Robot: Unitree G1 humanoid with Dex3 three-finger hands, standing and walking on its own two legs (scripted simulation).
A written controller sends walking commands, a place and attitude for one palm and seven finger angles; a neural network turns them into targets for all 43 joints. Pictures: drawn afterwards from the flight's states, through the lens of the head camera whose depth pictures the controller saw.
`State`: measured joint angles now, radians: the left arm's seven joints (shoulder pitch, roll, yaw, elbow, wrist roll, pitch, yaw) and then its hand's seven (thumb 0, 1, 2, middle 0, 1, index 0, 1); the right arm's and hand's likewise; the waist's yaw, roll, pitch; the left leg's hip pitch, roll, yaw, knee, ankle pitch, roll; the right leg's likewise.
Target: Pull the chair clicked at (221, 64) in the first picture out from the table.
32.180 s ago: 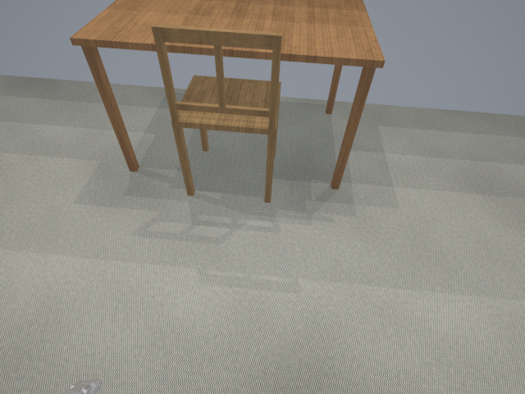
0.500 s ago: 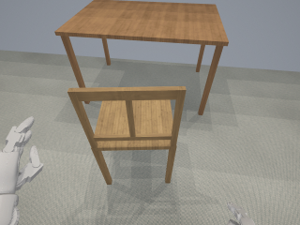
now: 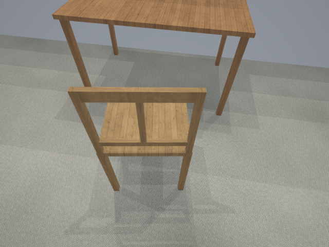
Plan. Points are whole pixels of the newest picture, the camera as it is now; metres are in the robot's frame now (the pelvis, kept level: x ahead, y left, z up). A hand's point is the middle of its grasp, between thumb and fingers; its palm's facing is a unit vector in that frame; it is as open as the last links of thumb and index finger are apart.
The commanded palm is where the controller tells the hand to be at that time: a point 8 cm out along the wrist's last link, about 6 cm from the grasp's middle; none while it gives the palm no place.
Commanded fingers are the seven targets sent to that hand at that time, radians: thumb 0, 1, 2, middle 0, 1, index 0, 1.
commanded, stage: let the arm hang, fingers relaxed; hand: left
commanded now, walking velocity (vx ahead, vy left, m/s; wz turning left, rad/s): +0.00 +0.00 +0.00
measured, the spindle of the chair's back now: (141, 123) +0.54 +0.11 -0.11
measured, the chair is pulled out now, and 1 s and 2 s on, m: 0.58 0.58 0.58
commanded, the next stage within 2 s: look to check the result in 0.54 s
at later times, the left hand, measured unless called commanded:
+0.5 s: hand out of the picture -0.01 +0.15 -0.18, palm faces +0.04 -0.98 -0.17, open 7.3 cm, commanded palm none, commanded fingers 0.00 0.90 0.90 -0.20 -0.30 -0.20 -0.30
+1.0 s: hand out of the picture +0.00 +0.15 -0.17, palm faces +0.04 -0.98 -0.19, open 7.3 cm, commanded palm none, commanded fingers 0.00 0.90 0.90 -0.20 -0.30 -0.20 -0.30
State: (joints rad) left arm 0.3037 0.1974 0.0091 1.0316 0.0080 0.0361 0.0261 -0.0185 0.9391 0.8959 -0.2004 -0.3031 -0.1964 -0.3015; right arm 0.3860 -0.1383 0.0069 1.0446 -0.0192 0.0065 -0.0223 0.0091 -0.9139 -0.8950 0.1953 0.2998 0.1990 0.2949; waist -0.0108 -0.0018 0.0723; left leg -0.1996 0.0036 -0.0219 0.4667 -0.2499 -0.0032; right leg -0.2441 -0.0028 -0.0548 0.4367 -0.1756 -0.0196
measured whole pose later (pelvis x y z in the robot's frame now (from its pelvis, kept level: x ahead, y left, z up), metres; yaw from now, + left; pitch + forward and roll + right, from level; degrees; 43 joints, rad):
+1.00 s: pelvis +0.01 -0.02 +0.00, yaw +0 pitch -2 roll +0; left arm 0.29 0.13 0.01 1.08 0.01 0.01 0.04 0.01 0.92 0.90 -0.20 -0.30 -0.20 -0.30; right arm 0.35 -0.10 0.01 1.09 -0.02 -0.01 -0.04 0.00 -0.91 -0.90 0.19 0.30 0.20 0.29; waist -0.01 0.01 0.07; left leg -0.17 0.02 -0.03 0.44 -0.25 -0.03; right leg -0.23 0.01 -0.06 0.45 -0.20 -0.04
